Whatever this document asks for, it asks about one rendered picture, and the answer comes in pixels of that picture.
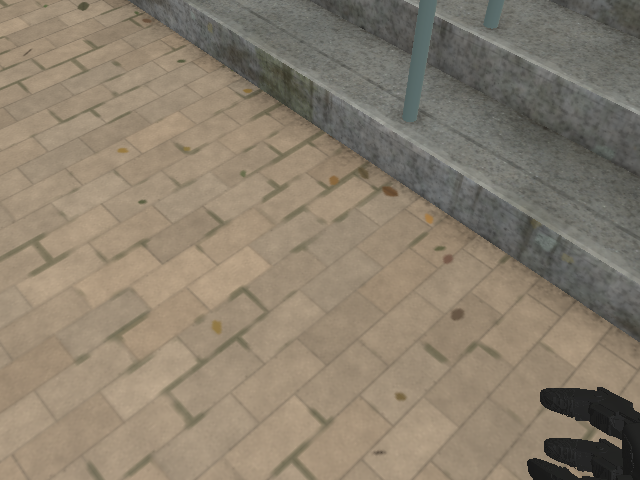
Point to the robot right hand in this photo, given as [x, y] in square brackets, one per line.
[609, 413]

